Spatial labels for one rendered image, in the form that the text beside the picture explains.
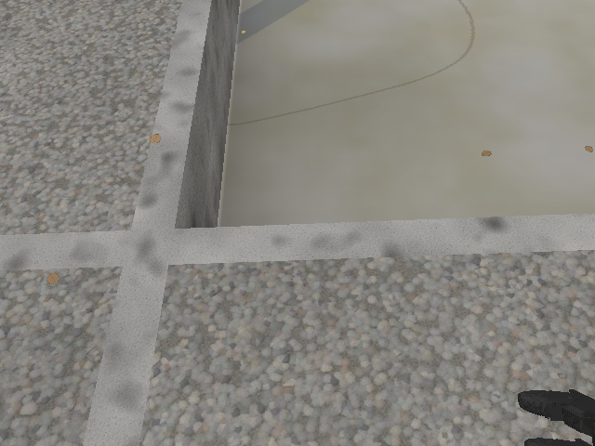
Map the robot right hand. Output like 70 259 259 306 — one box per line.
518 389 595 446

